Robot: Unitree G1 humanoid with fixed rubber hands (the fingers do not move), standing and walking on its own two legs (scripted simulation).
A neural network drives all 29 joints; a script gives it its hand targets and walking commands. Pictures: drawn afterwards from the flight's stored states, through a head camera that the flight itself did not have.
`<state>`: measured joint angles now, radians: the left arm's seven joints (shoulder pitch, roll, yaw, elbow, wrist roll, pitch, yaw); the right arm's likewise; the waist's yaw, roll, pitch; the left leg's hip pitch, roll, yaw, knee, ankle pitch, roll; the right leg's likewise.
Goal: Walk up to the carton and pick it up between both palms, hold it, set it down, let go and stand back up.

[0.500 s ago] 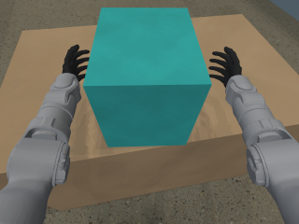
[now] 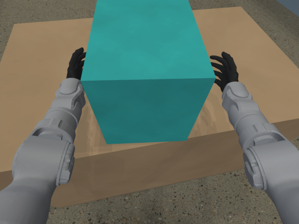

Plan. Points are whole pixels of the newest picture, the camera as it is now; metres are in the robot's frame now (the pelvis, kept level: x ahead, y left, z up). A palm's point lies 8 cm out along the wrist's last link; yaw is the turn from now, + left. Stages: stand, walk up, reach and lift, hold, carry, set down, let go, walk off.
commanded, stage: reach and lift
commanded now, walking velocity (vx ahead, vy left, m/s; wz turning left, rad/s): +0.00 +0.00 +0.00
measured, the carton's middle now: (145, 74) +0.51 +0.03 +0.08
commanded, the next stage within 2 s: none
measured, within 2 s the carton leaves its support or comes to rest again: leaves its support in 1.90 s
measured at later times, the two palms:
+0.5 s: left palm (81, 77) +0.46 +0.20 +0.11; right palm (211, 81) +0.46 -0.14 +0.11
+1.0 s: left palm (83, 77) +0.46 +0.19 +0.11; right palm (213, 80) +0.46 -0.14 +0.11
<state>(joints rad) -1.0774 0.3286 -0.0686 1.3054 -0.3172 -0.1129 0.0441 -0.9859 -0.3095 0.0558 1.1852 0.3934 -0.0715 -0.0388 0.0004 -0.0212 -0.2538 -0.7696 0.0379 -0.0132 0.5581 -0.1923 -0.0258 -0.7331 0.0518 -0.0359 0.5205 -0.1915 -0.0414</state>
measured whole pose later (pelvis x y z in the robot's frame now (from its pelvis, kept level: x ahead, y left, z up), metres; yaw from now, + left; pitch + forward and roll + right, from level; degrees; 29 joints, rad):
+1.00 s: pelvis +0.00 +0.01 +0.01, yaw +0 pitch +18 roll -1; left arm -1.08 0.20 0.19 1.34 -0.06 -0.13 0.12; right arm -0.99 -0.13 -0.29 1.16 0.00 -0.06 -0.06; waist 0.00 -0.01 -0.19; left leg -0.61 0.02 0.00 0.46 -0.16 -0.01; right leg -0.58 0.04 -0.03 0.41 -0.15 -0.03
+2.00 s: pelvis +0.03 +0.01 +0.03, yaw +1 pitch +9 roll +0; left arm -0.82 0.03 0.42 1.04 0.25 -0.15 0.06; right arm -0.73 -0.02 -0.54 1.03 -0.38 -0.34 0.00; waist 0.00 -0.02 -0.11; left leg -0.32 0.02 0.01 0.32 -0.15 -0.01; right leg -0.28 0.02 -0.07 0.28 -0.16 -0.03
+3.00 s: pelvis +0.01 +0.02 +0.03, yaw +1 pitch +5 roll -1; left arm -0.94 0.14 0.23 1.05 0.05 0.14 0.13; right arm -0.86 -0.11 -0.24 1.07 0.00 -0.05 -0.07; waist -0.01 -0.02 -0.17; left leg -0.29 0.02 0.03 0.35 -0.15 0.00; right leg -0.24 0.02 -0.07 0.28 -0.14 -0.02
